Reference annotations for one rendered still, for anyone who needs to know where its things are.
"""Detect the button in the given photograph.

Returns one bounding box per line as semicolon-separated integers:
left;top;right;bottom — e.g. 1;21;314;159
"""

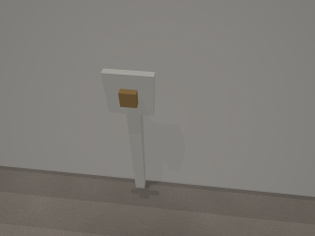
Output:
118;88;139;108

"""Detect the panel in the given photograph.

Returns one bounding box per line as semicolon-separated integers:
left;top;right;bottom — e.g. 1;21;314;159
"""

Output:
100;68;156;189

